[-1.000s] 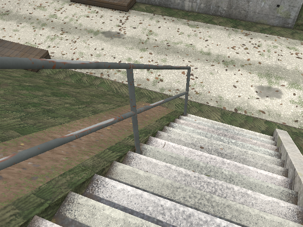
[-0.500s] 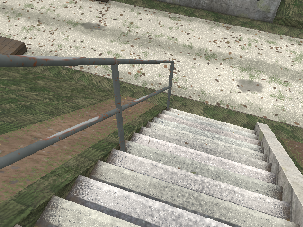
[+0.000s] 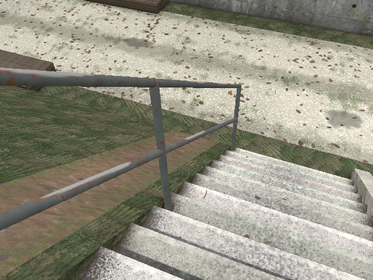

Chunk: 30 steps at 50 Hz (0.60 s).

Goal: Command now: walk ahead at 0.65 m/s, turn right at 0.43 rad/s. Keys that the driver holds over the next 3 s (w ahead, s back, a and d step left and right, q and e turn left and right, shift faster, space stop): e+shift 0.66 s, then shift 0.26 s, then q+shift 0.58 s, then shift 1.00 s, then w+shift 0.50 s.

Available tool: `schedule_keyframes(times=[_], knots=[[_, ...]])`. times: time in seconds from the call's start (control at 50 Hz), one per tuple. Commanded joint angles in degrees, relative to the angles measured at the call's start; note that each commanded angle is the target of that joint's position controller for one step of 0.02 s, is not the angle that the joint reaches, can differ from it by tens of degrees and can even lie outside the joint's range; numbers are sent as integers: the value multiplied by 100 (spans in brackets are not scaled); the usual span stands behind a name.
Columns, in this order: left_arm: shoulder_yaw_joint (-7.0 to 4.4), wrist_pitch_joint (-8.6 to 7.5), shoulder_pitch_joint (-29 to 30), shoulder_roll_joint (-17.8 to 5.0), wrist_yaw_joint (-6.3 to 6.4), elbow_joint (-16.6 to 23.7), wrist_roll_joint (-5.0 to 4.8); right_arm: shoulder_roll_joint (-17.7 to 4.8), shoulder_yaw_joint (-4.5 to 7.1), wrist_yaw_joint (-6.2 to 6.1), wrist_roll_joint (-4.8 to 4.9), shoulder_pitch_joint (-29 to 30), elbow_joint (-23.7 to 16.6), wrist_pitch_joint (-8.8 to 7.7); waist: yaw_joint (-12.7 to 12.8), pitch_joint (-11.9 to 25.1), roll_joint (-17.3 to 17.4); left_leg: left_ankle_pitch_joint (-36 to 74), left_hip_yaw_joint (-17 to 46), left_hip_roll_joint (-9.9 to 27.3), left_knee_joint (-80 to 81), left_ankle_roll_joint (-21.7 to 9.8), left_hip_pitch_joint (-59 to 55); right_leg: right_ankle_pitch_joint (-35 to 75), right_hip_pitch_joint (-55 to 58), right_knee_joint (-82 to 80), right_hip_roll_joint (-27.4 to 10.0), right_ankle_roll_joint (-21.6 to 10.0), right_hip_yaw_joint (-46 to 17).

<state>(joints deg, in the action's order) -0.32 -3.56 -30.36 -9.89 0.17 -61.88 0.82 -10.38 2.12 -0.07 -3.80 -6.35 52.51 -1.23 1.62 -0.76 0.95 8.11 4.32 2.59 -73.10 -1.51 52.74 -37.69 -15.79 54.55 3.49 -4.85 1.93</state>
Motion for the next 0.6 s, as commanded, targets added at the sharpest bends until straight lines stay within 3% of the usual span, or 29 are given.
schedule_keyframes(times=[0.02, 0.04, 0.06, 0.08, 0.1, 0.12, 0.14, 0.16, 0.18, 0.2, 0.22, 0.24, 0.26, 0.28, 0.3, 0.32, 0.34, 0.36, 0.38, 0.4, 0.42, 0.44, 0.46, 0.48, 0.5, 0.52, 0.54, 0.56, 0.6], knots=[[-124, -206, 42, -698, 179, 473, -193, -628, 172, 52, 9, 500, -144, -108, 27, -614, -422, 1700, -315, 58, 1823, 60, -214, 2862, -389, -1265, -896, -883, -2332], [99, -479, -342, -293, 131, 332, 798, -166, -391, 633, -578, 902, -699, -273, 291, -1281, -749, 2989, 253, 331, 2900, -174, -43, 2076, -1031, -362, -432, -491, -1685], [58, -455, -439, -443, 31, 297, 776, 0, -369, 799, -497, 626, -623, -240, 292, -735, -229, 3673, -511, 58, 3981, -239, -2268, 1453, -2136, -421, -156, -341, -968], [9, -434, -387, -889, -121, 313, 867, 97, -407, 843, -342, 420, -809, -113, 83, -462, -556, 3399, -883, -131, 3067, -118, -4068, 1397, -3377, -674, -184, -513, -1185], [-65, -453, 53, -1148, -159, 575, 747, -151, -353, 810, -215, 106, -948, -22, -203, -626, -453, 2410, -707, -142, 3133, -44, -4420, 1525, -3422, -419, -285, -579, -1519], [-71, -502, -33, -1142, -151, 743, 566, -432, -292, 702, -223, -48, -1021, 3, -234, -677, -52, 1626, -592, -122, 3949, -38, -4467, 1676, -2809, -4, -319, -502, -1811], [-54, -506, -57, -1115, -134, 846, 382, -729, -198, 637, -266, -327, -1023, 0, -340, -698, -66, 1202, -428, -69, 4942, -101, -4393, 2049, -1857, 434, -252, -440, -2256], [-55, -392, -7, -1158, -237, 767, 283, -994, -75, 511, -259, -1171, -686, -27, -636, -474, -81, 2005, -316, 188, 6411, -197, -4804, 2208, -1033, 1452, 123, -216, -2200], [2, -237, 16, -1262, -379, 981, 227, -1322, 115, 381, -178, -2632, -152, -186, -981, -182, -42, 2607, -714, 376, 7086, -373, -6002, 3552, -1094, 2637, 315, -11, -1985], [195, -204, -1337, -164, -637, 972, 375, -1814, 257, 320, -218, -3525, -10, -290, -287, 1848, 1224, 6642, 12, 1687, 4050, -1852, -9331, 808, -2826, 4994, 457, 403, -1532], [207, -142, -2193, -141, -628, 866, 34, -1423, 162, 542, -375, -2581, -508, -271, -197, 3005, 826, 8729, 482, 3073, 2682, -2849, -10328, -1407, -4389, 6630, 434, 511, -996], [159, -42, -1248, -514, -622, 1387, -60, -1420, 243, 449, -520, -2609, -579, -199, -638, 2475, 398, 8176, 455, 2992, 2954, -2504, -9405, -1377, -4916, 6938, 219, 634, -785], [209, 7, -389, -380, -501, 1886, -81, -1449, 256, 367, -481, -2107, -638, -170, -455, 1877, 85, 6520, 194, 2914, 3450, -2034, -7835, -891, -4870, 6628, -167, 596, -840], [173, 26, 71, -475, -368, 2257, 68, -1499, 257, 332, -234, -1480, -881, -163, -138, 1259, 106, 5276, 172, 2871, 3910, -2079, -6208, -436, -4586, 6043, -514, 802, -811], [197, 89, 443, -320, -345, 2406, 239, -1381, 209, 243, -150, -754, -1045, -282, 223, 496, -56, 3558, -408, 2361, 4764, -1897, -4294, 931, -3838, 5063, -683, 888, -597], [251, 144, 74, -197, -418, 2208, 274, -897, 73, 79, -178, -548, -1108, -382, 382, 87, 3, 2799, -778, 2051, 5014, -1680, -3127, 1764, -3179, 4525, -854, 900, -617], [209, 209, -267, -195, -479, 2045, 389, -751, 39, -8, -290, -813, -972, -470, 404, -69, 38, 2350, -901, 2053, 4972, -1673, -2813, 2231, -3156, 4329, -800, 839, -484], [120, 259, -603, -424, -569, 1830, 417, -602, -56, -134, -345, -766, -1037, -591, 306, -58, -19, 1450, -1308, 1969, 4899, -1565, -2295, 3461, -2785, 3478, -757, 764, -422], [36, 315, -444, -435, -638, 1804, 455, -718, -105, -201, -433, -873, -1034, -636, 276, -72, 164, 438, -1452, 1847, 4874, -1349, -2046, 3929, -2462, 3113, -766, 676, -214], [12, 333, -161, -381, -678, 1959, 416, -888, -80, -256, -491, -925, -980, -651, 257, -29, 307, -99, -1400, 1961, 4860, -1190, -2206, 4067, -2498, 2602, -877, 646, -198], [-10, 352, 209, -354, -682, 2131, 385, -1070, -27, -324, -481, -1175, -899, -643, 75, -163, 383, -615, -1276, 2120, 4924, -1063, -2592, 4081, -2778, 2081, -963, 643, -219], [-23, 351, 315, -307, -679, 2156, 392, -1150, -55, -338, -618, -1437, -849, -613, 102, -72, 675, -33, -986, 2479, 4603, -1213, -2359, 4190, -2439, 3617, -773, 601, -240], [-74, 331, 424, -422, -610, 2386, 348, -1345, 24, -291, -605, -1296, -873, -587, 152, 125, 453, 381, -882, 2764, 4506, -1292, -2896, 3663, -2950, 3736, -762, 598, -453], [-98, 321, 722, -479, -542, 2592, 396, -1444, 92, -271, -583, -1335, -843, -571, 9, 135, 383, 547, -801, 2963, 4426, -1325, -3418, 3273, -3439, 3712, -835, 610, -553], [-81, 323, 1158, -456, -494, 2822, 415, -1427, 152, -269, -523, -1394, -743, -569, -213, -93, 392, -82, -662, 3106, 4704, -1155, -4170, 3085, -4217, 2819, -1113, 641, -809], [-100, 258, 1810, -511, -540, 2950, 444, -1538, 238, -313, -317, -1341, -668, -566, -541, -422, 300, -1775, -1009, 2743, 4968, -807, -4528, 2815, -4420, 805, -1249, 691, -300], [-151, 286, 1843, -443, -515, 2871, 499, -1379, 214, -382, -369, -1440, -718, -600, -510, -336, 654, -1960, -933, 2762, 4933, -736, -4073, 3026, -3691, 1641, -1140, 621, 30], [-197, 288, 1784, -458, -491, 2898, 474, -1330, 234, -400, -405, -1513, -658, -634, -425, -194, 765, -1620, -997, 2825, 5015, -784, -3956, 2603, -3399, 2209, -1009, 580, 149], [-362, 248, 1954, -685, -565, 2905, 488, -1586, 406, -444, -456, -1117, -786, -715, -353, -192, 415, -1695, -1525, 2652, 4939, -519, -3782, 2431, -2592, 1013, -910, 580, 474]])
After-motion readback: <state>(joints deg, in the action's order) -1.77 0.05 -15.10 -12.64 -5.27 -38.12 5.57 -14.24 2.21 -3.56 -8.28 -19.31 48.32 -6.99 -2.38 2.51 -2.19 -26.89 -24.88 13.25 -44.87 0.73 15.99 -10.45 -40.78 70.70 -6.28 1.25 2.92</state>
